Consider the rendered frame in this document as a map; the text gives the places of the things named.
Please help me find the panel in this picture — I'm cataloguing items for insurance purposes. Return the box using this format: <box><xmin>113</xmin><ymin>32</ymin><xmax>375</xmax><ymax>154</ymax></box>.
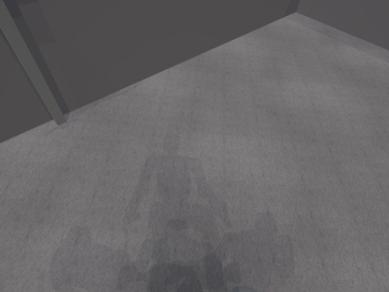
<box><xmin>0</xmin><ymin>0</ymin><xmax>67</xmax><ymax>125</ymax></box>

